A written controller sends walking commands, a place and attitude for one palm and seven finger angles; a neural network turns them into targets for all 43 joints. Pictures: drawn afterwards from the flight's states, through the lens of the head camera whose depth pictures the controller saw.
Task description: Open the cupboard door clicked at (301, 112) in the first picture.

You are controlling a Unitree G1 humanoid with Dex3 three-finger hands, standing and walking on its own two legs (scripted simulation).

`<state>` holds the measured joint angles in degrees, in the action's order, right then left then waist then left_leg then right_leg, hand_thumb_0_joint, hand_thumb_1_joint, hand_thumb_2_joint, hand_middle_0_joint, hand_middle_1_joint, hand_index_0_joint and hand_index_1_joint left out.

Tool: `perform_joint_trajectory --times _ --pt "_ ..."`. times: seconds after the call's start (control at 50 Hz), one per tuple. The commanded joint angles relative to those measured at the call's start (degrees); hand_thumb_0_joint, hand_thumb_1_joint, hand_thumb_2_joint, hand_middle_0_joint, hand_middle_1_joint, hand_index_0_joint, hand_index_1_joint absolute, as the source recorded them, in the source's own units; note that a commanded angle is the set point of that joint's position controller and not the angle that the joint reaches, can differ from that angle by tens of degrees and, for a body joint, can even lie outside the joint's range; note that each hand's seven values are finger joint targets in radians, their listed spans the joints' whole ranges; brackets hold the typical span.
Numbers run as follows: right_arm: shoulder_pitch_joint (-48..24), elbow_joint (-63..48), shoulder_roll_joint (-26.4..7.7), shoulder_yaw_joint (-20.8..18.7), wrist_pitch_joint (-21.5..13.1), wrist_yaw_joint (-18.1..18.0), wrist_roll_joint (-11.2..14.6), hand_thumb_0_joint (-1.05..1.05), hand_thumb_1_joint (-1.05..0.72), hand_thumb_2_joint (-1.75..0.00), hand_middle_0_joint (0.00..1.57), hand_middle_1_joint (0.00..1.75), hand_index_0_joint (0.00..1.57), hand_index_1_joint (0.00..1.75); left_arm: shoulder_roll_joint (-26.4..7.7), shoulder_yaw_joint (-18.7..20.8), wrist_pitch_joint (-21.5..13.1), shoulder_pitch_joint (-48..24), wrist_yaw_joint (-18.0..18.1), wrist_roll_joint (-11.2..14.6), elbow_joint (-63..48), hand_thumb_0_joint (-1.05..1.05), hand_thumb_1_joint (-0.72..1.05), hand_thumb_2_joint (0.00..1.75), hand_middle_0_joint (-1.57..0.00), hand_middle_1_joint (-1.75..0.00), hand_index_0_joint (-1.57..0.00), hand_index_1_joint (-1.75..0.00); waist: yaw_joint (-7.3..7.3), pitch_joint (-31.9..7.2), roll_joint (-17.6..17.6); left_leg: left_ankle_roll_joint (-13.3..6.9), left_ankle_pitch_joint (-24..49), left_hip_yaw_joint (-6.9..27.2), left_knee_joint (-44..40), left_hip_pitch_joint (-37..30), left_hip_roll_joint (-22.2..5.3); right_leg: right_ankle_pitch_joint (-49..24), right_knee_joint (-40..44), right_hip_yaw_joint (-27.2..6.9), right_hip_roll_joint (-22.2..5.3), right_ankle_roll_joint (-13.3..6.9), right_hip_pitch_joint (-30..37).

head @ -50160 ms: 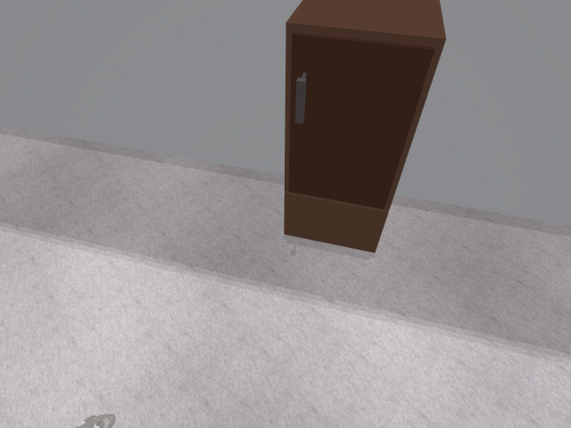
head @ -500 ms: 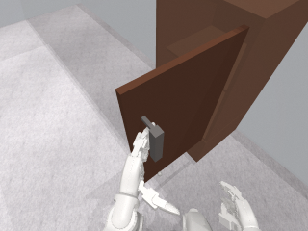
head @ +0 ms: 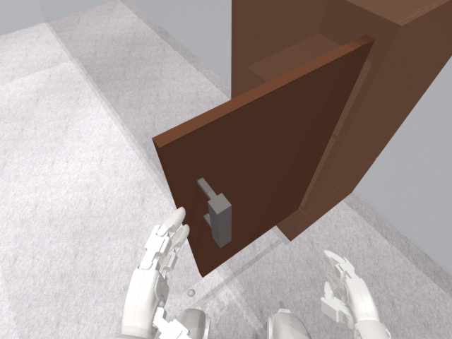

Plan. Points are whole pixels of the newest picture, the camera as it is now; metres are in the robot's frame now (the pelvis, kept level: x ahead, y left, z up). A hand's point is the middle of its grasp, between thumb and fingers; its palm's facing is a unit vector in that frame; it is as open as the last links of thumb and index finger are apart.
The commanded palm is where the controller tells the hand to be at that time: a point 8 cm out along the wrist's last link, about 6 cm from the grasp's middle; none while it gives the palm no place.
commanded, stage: slide the hand sideways off the handle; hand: left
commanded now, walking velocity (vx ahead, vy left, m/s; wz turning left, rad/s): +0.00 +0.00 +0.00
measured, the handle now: (213, 213) +0.31 +0.05 +0.06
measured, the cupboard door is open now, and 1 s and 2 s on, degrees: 89 89 89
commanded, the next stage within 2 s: draw the hand back to the body in 0.40 s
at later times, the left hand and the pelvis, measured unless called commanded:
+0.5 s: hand (150, 313) +0.16 +0.12 +0.07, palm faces -0.04 -1.00 +0.02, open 16.3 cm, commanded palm +0.13 +0.16 +0.07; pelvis -0.01 +0.00 -0.01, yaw +0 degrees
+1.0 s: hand (94, 296) +0.17 +0.16 +0.14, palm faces -0.03 -1.00 -0.08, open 16.2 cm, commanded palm +0.13 +0.22 +0.16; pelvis +0.00 +0.02 +0.03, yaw +0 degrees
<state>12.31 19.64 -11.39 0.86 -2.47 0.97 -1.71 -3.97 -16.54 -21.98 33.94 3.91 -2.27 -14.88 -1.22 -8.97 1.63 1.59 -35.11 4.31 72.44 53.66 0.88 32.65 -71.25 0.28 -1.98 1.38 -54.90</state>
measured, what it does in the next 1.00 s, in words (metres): stands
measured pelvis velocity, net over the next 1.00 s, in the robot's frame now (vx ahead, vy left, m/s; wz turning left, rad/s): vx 0.00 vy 0.02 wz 0.00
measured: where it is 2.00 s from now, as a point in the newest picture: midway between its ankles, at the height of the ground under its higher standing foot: outside the picture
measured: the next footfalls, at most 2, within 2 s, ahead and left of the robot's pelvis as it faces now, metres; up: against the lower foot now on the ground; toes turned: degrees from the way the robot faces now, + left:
none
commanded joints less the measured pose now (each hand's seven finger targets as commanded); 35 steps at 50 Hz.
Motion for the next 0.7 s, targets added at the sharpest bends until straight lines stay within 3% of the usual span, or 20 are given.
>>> perform_joint_trajectory --times 0.0,0.12,0.2,0.32,0.4,0.46,0.5,0.56,0.62,0.68 --pt "-1.34 -9.63 -4.94 -2.94 -2.70 -0.83 0.89 0.00 -0.90 -0.90 0.20 0.30 0.20 0.30 -1.08 3.06 -4.34 4.12 -2.44 2.29 -14.85 0.00 -0.50 0.30 -0.15 -0.30 -0.15 -0.30 1.17 -12.62 -5.54 -2.33 17.00 -3.28 -9.48 -3.87 1.60 -20.32 10.07 1.40 1.92 -2.92 14.33" --pt "-1.45 -9.35 -5.36 -3.56 -2.97 -1.82 1.50 0.00 -0.90 -0.90 0.20 0.30 0.20 0.30 -2.14 5.36 -4.31 6.92 -6.24 5.02 -14.94 0.00 -0.50 0.30 -0.15 -0.30 -0.15 -0.30 1.69 -11.77 -7.32 -2.54 15.89 -3.22 -7.86 -1.94 1.49 -19.15 10.21 0.84 1.96 -2.49 13.72" --pt "-1.44 -9.20 -5.62 -3.84 -2.93 -2.36 1.67 0.00 -0.90 -0.90 0.20 0.30 0.20 0.30 -4.99 8.57 -4.54 7.11 -8.05 6.26 -15.73 0.00 -0.50 0.30 -0.15 -0.30 -0.15 -0.30 1.39 -11.56 -5.94 -2.44 14.51 -3.29 -7.30 -0.76 1.49 -16.63 9.73 0.65 1.81 -2.51 12.64" --pt "-2.21 -9.81 -5.42 -4.10 -2.57 -2.79 2.27 0.00 -0.90 -0.90 0.20 0.30 0.20 0.30 -6.07 11.60 -4.14 8.76 -8.78 8.29 -17.21 0.00 -0.50 0.30 -0.15 -0.30 -0.15 -0.30 0.41 -11.35 -3.46 -2.34 13.31 -3.47 -7.75 -0.50 1.58 -13.22 10.08 0.58 2.15 -2.80 12.34" --pt "-1.87 -9.76 -5.71 -3.95 -3.18 -3.00 2.41 0.00 -0.90 -0.90 0.20 0.30 0.20 0.30 -4.68 10.01 -4.37 8.60 -9.84 9.80 -18.49 0.00 -0.50 0.30 -0.15 -0.30 -0.15 -0.30 1.35 -10.78 -2.61 -2.41 12.89 -3.11 -7.94 -1.16 1.68 -12.77 10.02 1.41 2.33 -2.62 10.90" --pt "-1.94 -10.08 -6.04 -3.90 -3.56 -2.95 2.42 0.00 -0.90 -0.90 0.20 0.30 0.20 0.30 -4.08 7.95 -4.19 8.74 -10.33 9.32 -18.02 0.00 -0.50 0.30 -0.15 -0.30 -0.15 -0.30 1.79 -9.34 -2.81 -2.47 11.66 -2.50 -8.36 -1.02 1.54 -10.69 9.50 2.33 2.39 -2.69 9.09" --pt "-1.71 -10.40 -6.43 -3.96 -3.47 -3.12 2.41 0.00 -0.90 -0.90 0.20 0.30 0.20 0.30 -6.43 9.61 -3.78 6.86 -9.96 8.83 -19.85 0.00 -0.50 0.30 -0.15 -0.30 -0.15 -0.30 1.53 -9.48 -2.18 -2.48 10.20 -2.31 -9.05 -1.32 1.30 -8.22 9.81 2.39 2.40 -2.82 8.47" --pt "-1.46 -11.69 -6.37 -3.69 -2.62 -3.43 2.71 0.00 -0.90 -0.90 0.20 0.30 0.20 0.30 -10.09 12.78 -1.70 6.94 -8.35 8.07 -23.86 0.00 -0.50 0.30 -0.15 -0.30 -0.15 -0.30 0.35 -11.05 -0.24 -2.49 10.18 -2.39 -11.74 -4.18 1.21 -7.56 10.93 2.69 2.52 -3.05 10.95" --pt "-1.17 -12.68 -6.09 -3.33 -1.79 -3.66 3.34 0.00 -0.90 -0.90 0.20 0.30 0.20 0.30 -9.59 13.50 1.25 8.00 -7.03 8.57 -26.07 0.00 -0.50 0.30 -0.15 -0.30 -0.15 -0.30 0.09 -9.85 -0.06 -2.45 10.44 -1.88 -14.94 -7.21 1.14 -7.71 12.90 3.80 3.10 -3.04 12.97" --pt "-0.74 -12.86 -6.19 -2.81 -1.79 -3.77 3.79 0.00 -0.90 -0.90 0.20 0.30 0.20 0.30 -8.12 12.93 3.92 9.19 -7.06 9.86 -26.74 0.00 -0.50 0.30 -0.15 -0.30 -0.15 -0.30 0.83 -6.64 -0.25 -2.38 9.55 -1.47 -17.50 -9.14 1.02 -7.15 15.19 4.77 3.41 -2.73 13.85"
